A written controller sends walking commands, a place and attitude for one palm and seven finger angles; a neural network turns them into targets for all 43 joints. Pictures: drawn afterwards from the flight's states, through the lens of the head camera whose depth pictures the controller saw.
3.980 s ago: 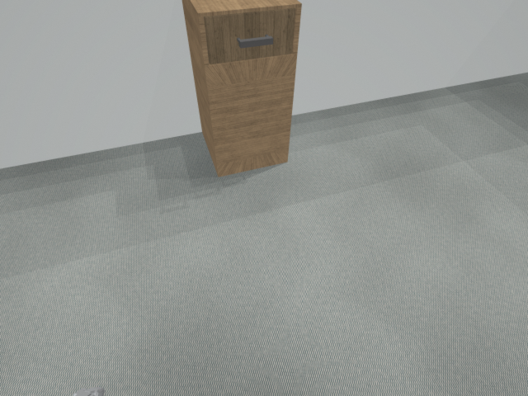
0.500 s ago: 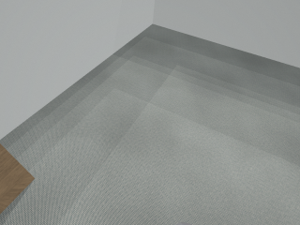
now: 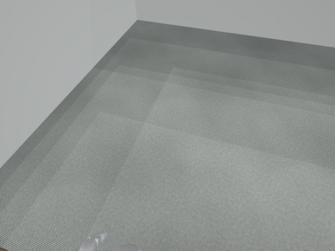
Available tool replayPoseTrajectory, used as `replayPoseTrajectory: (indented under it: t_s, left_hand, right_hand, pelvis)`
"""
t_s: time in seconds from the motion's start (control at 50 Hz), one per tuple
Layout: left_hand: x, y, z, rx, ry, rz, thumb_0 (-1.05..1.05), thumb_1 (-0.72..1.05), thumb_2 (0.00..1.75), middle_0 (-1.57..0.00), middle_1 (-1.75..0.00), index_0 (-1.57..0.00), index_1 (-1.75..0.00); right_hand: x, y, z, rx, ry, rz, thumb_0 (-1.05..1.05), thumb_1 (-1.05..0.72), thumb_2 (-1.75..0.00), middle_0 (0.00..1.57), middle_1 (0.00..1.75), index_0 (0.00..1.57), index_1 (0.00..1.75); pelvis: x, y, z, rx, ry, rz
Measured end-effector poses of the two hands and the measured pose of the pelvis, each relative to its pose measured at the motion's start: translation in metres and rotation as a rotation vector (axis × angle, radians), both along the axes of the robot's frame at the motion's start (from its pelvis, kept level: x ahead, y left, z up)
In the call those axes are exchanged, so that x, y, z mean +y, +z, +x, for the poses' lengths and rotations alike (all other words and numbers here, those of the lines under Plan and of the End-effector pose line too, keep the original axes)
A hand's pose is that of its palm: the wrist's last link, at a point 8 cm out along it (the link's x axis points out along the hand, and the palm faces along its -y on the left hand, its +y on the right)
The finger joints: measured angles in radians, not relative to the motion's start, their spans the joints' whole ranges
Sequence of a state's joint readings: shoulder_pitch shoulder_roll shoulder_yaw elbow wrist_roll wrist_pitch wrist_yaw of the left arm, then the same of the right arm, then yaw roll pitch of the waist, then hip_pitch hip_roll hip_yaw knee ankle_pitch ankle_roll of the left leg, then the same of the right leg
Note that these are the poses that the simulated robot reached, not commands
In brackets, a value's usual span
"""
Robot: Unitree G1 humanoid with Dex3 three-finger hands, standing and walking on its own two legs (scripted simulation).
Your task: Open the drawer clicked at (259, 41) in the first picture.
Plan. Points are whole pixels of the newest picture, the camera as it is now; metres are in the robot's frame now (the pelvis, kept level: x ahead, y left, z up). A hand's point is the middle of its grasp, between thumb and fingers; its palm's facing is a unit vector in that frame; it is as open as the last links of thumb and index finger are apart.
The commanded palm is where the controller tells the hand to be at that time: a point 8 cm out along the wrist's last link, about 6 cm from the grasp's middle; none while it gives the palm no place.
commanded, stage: turn to face it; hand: left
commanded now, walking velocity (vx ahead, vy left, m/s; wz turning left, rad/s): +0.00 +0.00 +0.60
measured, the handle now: out of the picture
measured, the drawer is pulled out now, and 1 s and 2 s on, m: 0.00 0.00 0.00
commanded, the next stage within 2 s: take the last steps up to it in 1.84 s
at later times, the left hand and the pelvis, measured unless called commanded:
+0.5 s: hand out of the picture +0.05 +0.28 -0.16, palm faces +0.30 -0.92 -0.26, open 7.4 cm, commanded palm none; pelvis +0.04 +0.05 +0.01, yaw +15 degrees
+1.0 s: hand out of the picture +0.00 +0.17 -0.14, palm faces +0.56 -0.79 -0.26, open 7.4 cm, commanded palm none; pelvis +0.04 -0.03 +0.01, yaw +35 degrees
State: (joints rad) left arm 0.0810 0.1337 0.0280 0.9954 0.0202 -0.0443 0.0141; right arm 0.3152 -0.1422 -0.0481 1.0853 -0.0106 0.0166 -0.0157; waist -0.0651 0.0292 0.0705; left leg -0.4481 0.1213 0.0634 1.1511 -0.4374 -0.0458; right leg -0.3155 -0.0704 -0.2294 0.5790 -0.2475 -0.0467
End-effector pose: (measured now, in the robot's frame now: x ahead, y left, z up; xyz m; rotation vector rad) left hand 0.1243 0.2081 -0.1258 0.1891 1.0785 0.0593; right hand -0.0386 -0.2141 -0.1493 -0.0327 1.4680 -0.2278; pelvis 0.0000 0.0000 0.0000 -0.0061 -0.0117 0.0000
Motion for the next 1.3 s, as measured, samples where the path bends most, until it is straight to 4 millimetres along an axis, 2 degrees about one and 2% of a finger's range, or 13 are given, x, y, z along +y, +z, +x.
replayPoseTrajectory:
  t_s: [0.12, 0.24, 0.28, 0.36, 0.48, 0.62, 0.76, 0.8, 0.86, 0.98, 1.08, 1.22, 1.3]
  left_hand:
    - [0.021, -0.003, -0.001, -0.016, 0.114, -0.029, -0.02, 0.93, 0.90, -0.20, -0.30, -0.20, -0.30]
    - [0.069, -0.034, -0.026, 0.041, 0.230, -0.041, -0.01, 0.92, 0.90, -0.20, -0.30, -0.20, -0.30]
    - [0.084, -0.035, -0.040, 0.091, 0.252, -0.020, -0.01, 0.92, 0.90, -0.20, -0.30, -0.20, -0.30]
    - [0.106, -0.022, -0.062, 0.140, 0.306, 0.011, 0.00, 0.92, 0.90, -0.20, -0.30, -0.20, -0.30]
    - [0.119, -0.001, -0.089, 0.164, 0.386, 0.054, 0.00, 0.91, 0.90, -0.19, -0.30, -0.19, -0.30]
    - [0.104, 0.010, -0.098, 0.134, 0.455, 0.079, 0.00, 0.91, 0.90, -0.19, -0.30, -0.19, -0.30]
    - [0.061, 0.017, -0.097, 0.036, 0.512, 0.101, 0.00, 0.91, 0.90, -0.20, -0.30, -0.19, -0.30]
    - [0.045, 0.019, -0.106, 0.030, 0.533, 0.109, 0.00, 0.91, 0.90, -0.20, -0.30, -0.20, -0.30]
    - [0.024, 0.026, -0.124, 0.050, 0.580, 0.098, 0.00, 0.91, 0.90, -0.20, -0.30, -0.20, -0.30]
    - [-0.003, 0.024, -0.156, 0.090, 0.661, 0.064, 0.00, 0.91, 0.90, -0.20, -0.30, -0.20, -0.30]
    - [-0.014, 0.014, -0.195, 0.127, 0.748, 0.029, 0.00, 0.91, 0.90, -0.20, -0.30, -0.20, -0.30]
    - [-0.011, -0.017, -0.276, 0.223, 0.896, -0.023, 0.00, 0.91, 0.90, -0.20, -0.30, -0.20, -0.30]
    - [-0.003, -0.016, -0.304, 0.268, 0.958, -0.020, 0.00, 0.91, 0.90, -0.20, -0.30, -0.20, -0.30]
  right_hand:
    - [-0.006, 0.014, 0.096, -0.155, 0.136, -0.058, 0.01, -0.93, -0.90, 0.20, 0.30, 0.19, 0.30]
    - [0.004, 0.024, 0.166, -0.267, 0.267, -0.139, 0.00, -0.92, -0.90, 0.20, 0.30, 0.19, 0.30]
    - [0.009, 0.030, 0.178, -0.289, 0.292, -0.151, 0.00, -0.92, -0.90, 0.20, 0.30, 0.19, 0.30]
    - [0.021, 0.040, 0.189, -0.276, 0.339, -0.149, 0.00, -0.91, -0.90, 0.20, 0.30, 0.19, 0.30]
    - [0.035, 0.044, 0.201, -0.251, 0.400, -0.105, 0.00, -0.91, -0.90, 0.20, 0.30, 0.20, 0.30]
    - [0.029, 0.034, 0.214, -0.236, 0.458, -0.056, 0.00, -0.90, -0.89, 0.21, 0.30, 0.20, 0.30]
    - [-0.002, 0.013, 0.234, -0.232, 0.520, -0.017, 0.00, -0.90, -0.89, 0.21, 0.30, 0.20, 0.30]
    - [-0.010, 0.009, 0.242, -0.233, 0.541, -0.014, 0.00, -0.90, -0.90, 0.21, 0.30, 0.20, 0.30]
    - [-0.017, 0.014, 0.254, -0.231, 0.585, -0.011, 0.00, -0.91, -0.90, 0.20, 0.30, 0.20, 0.30]
    - [-0.017, 0.024, 0.271, -0.221, 0.677, -0.013, 0.00, -0.91, -0.90, 0.20, 0.30, 0.19, 0.30]
    - [0.007, 0.026, 0.285, -0.202, 0.786, -0.026, 0.00, -0.91, -0.90, 0.20, 0.30, 0.19, 0.30]
    - [0.082, 0.031, 0.305, -0.320, 0.956, -0.025, 0.00, -0.91, -0.90, 0.20, 0.30, 0.19, 0.30]
    - [0.109, 0.043, 0.301, -0.368, 1.011, -0.014, 0.00, -0.91, -0.90, 0.20, 0.30, 0.19, 0.30]
  pelvis:
    - [0.013, 0.002, 0.017, -0.004, 0.075, -0.014]
    - [0.038, -0.016, 0.030, -0.006, 0.140, -0.029]
    - [0.043, -0.014, 0.032, 0.001, 0.151, -0.029]
    - [0.048, -0.001, 0.035, 0.019, 0.188, -0.031]
    - [0.048, 0.011, 0.040, 0.032, 0.250, -0.034]
    - [0.030, 0.012, 0.040, 0.027, 0.336, -0.024]
    - [-0.007, 0.001, 0.040, 0.027, 0.434, 0.006]
    - [-0.017, -0.001, 0.038, 0.018, 0.462, 0.010]
    - [-0.025, 0.006, 0.039, 0.009, 0.506, 0.026]
    - [-0.034, 0.013, 0.038, 0.005, 0.597, 0.046]
    - [-0.031, 0.011, 0.029, 0.014, 0.670, 0.042]
    - [-0.011, -0.006, 0.006, 0.030, 0.768, 0.007]
    - [-0.006, 0.000, -0.002, 0.019, 0.806, -0.004]
